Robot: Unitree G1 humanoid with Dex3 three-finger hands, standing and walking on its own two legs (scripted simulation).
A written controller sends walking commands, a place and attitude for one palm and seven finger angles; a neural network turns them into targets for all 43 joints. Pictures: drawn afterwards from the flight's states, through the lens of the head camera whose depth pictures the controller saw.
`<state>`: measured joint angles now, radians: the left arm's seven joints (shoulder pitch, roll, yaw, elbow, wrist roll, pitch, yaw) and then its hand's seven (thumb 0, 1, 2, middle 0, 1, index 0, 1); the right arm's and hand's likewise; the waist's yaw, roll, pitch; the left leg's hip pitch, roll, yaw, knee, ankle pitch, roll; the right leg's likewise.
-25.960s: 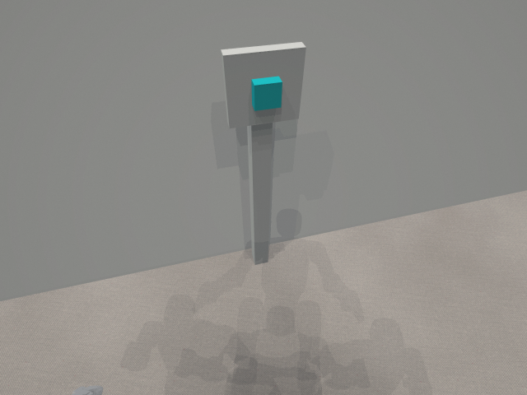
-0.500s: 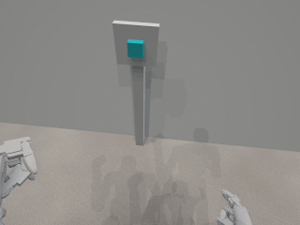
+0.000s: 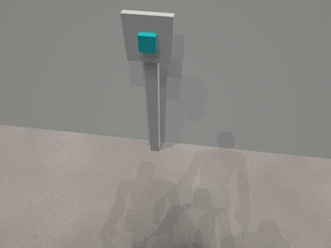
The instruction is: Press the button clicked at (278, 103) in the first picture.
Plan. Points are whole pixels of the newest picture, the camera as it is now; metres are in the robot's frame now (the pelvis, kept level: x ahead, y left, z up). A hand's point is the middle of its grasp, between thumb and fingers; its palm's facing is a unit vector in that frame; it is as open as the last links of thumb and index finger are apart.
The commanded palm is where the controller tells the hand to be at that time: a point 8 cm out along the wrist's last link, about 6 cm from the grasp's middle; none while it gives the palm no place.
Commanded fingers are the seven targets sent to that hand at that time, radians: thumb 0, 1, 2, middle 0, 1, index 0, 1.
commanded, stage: let the arm hang, fingers relaxed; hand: left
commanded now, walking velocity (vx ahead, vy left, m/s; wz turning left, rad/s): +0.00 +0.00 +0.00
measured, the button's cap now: (147, 42) +0.79 +0.12 +0.08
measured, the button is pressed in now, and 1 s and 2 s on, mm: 0 0 0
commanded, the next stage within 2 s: stand and wait in 0.60 s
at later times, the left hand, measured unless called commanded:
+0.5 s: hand out of the picture +0.06 +0.17 -0.17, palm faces +0.01 -0.98 -0.22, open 7.3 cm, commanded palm none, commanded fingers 0.00 0.90 0.90 -0.20 -0.30 -0.20 -0.30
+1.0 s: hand out of the picture +0.05 +0.18 -0.17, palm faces +0.01 -0.97 -0.25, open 7.4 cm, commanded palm none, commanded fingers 0.00 0.90 0.90 -0.20 -0.30 -0.20 -0.30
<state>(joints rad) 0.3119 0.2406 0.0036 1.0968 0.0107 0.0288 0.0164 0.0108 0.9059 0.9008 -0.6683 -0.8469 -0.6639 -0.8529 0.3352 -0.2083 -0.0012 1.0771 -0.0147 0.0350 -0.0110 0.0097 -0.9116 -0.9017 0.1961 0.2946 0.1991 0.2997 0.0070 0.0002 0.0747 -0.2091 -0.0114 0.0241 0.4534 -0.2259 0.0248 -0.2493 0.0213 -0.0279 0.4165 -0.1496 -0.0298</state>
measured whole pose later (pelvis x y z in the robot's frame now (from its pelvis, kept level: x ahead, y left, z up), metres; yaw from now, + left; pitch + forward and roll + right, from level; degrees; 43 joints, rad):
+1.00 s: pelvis +0.03 -0.01 +0.00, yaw +0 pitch -1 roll +0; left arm 0.20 0.20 0.01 1.15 0.01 0.00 0.02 0.00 0.91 0.90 -0.20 -0.30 -0.20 -0.30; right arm 0.24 -0.20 -0.01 1.13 -0.01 0.01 -0.03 0.00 -0.91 -0.90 0.20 0.29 0.20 0.30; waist 0.00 0.02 0.07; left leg -0.12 0.00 0.02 0.36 -0.22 0.00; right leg -0.18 0.04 -0.03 0.37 -0.17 -0.05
